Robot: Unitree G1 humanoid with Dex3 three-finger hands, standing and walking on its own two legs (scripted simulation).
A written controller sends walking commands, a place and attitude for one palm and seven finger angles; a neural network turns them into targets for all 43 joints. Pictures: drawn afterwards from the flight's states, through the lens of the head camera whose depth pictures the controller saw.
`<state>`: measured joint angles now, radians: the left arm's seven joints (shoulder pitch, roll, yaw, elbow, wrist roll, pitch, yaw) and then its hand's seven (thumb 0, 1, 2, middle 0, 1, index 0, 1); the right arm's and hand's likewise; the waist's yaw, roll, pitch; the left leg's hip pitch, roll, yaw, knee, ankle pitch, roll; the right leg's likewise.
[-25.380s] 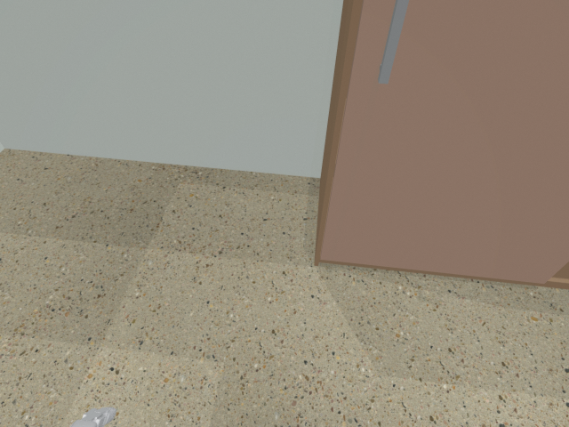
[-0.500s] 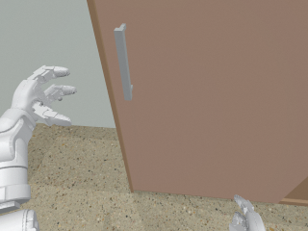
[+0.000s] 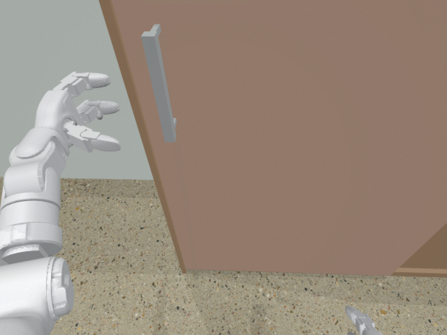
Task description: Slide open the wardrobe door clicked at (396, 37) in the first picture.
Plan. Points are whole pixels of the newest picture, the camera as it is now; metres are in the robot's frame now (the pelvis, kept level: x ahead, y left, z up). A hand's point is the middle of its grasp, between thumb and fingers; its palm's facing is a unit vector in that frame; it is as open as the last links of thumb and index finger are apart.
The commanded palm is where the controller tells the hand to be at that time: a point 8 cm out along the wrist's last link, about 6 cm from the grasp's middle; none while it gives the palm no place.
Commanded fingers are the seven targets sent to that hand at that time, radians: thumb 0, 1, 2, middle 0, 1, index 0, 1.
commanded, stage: move the hooked fingers beside the handle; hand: left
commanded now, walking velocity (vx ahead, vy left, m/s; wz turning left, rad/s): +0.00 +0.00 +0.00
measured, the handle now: (163, 88) +0.51 +0.14 +0.21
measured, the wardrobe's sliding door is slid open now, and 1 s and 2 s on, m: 0.00 0.00 0.00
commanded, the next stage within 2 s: feel for the door with the fingertips in 1.18 s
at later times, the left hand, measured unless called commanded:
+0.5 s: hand (122, 99) +0.46 +0.21 +0.21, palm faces +0.02 -1.00 +0.01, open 14.0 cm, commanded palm +0.43 +0.26 +0.21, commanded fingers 0.00 -0.50 0.30 -0.30 -1.20 -0.30 -1.20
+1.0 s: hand (115, 104) +0.43 +0.21 +0.22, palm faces +0.02 -1.00 +0.02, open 14.0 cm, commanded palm +0.42 +0.26 +0.21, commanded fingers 0.00 -0.50 0.30 -0.30 -1.20 -0.30 -1.20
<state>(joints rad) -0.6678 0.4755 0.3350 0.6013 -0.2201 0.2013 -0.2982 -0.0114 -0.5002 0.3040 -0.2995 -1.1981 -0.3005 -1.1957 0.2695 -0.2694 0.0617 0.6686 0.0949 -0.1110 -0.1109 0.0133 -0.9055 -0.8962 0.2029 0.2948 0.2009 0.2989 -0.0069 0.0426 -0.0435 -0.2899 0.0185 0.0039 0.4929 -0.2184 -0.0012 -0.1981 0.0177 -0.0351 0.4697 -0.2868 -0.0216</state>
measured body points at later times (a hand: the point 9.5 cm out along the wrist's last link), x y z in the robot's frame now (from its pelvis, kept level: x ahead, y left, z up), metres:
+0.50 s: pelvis +0.01 +0.00 +0.00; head +0.02 -0.01 +0.45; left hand +0.45 +0.26 +0.22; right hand +0.10 -0.26 -0.11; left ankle +0.02 +0.12 -0.74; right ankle -0.02 -0.11 -0.74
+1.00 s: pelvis +0.00 +0.00 +0.00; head +0.00 -0.01 +0.45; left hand +0.43 +0.27 +0.22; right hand +0.12 -0.26 -0.11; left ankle +0.02 +0.12 -0.74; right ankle -0.02 -0.11 -0.74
